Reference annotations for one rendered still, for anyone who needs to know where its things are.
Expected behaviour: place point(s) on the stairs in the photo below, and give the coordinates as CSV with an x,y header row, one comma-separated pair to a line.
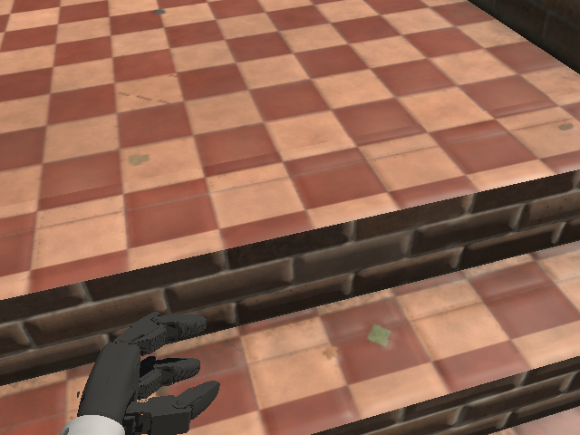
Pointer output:
x,y
457,317

